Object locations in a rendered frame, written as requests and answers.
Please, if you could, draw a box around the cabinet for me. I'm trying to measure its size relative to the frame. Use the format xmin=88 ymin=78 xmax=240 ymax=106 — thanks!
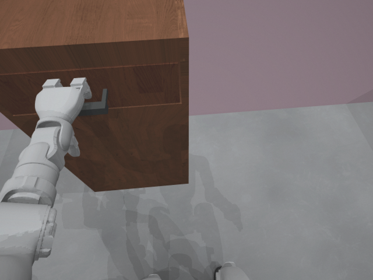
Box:
xmin=0 ymin=0 xmax=189 ymax=192

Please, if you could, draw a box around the drawer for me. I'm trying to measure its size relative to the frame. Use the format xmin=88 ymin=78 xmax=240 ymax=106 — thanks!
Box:
xmin=0 ymin=62 xmax=180 ymax=115

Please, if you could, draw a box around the handle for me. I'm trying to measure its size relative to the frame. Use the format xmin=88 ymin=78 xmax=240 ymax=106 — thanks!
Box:
xmin=78 ymin=89 xmax=108 ymax=116

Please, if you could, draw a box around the robot right shin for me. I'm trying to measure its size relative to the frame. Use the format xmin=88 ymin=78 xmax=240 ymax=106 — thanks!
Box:
xmin=220 ymin=262 xmax=236 ymax=270

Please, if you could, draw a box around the robot left forearm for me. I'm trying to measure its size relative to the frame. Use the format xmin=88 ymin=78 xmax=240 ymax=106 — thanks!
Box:
xmin=0 ymin=117 xmax=73 ymax=208

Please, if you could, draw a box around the robot right thigh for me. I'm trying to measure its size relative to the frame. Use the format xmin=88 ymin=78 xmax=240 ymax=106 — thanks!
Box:
xmin=216 ymin=267 xmax=249 ymax=280

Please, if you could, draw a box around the robot left upper arm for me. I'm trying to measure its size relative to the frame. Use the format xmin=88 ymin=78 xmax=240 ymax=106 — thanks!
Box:
xmin=0 ymin=202 xmax=57 ymax=280

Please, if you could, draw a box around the robot left hand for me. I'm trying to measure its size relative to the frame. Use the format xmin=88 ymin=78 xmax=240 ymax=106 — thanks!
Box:
xmin=35 ymin=78 xmax=92 ymax=157

